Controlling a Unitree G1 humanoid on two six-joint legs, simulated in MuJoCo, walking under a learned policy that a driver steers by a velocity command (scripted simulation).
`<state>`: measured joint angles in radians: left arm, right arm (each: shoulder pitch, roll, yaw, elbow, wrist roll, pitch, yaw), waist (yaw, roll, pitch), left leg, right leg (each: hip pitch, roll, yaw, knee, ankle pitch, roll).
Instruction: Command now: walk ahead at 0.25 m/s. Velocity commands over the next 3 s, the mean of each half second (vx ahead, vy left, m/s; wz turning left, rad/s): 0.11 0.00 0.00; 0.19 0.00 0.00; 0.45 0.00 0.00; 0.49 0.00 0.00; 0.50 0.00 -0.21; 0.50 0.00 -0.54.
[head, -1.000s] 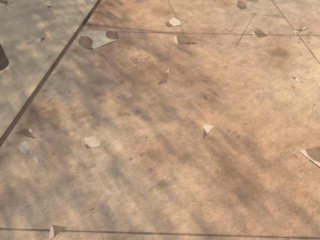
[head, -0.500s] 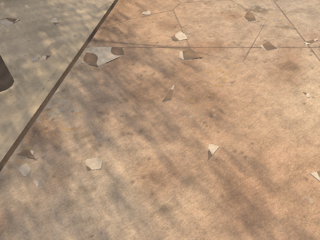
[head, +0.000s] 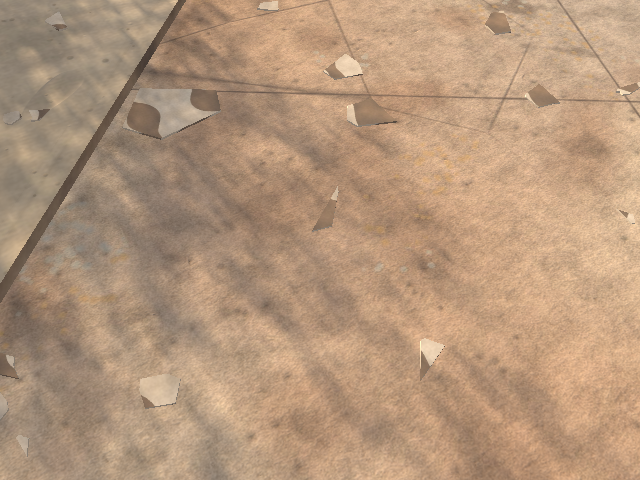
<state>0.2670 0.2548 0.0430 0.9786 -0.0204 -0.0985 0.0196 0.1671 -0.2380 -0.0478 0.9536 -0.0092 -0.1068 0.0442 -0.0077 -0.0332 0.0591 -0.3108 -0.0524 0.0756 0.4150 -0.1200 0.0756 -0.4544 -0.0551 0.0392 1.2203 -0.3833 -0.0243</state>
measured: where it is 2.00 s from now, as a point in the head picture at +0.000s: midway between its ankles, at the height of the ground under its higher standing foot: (327, 366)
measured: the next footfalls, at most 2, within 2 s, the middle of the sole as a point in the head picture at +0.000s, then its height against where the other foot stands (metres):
right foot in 0.28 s outside the picture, level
left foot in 1.42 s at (274, 421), level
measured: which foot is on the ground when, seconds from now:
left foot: down 0.00-0.92, up 0.94-1.00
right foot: up 0.00-0.26, down 0.28-1.00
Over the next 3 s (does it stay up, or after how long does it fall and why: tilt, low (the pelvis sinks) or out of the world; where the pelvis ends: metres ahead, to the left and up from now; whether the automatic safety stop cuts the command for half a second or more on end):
stays up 1.24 -0.04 0.00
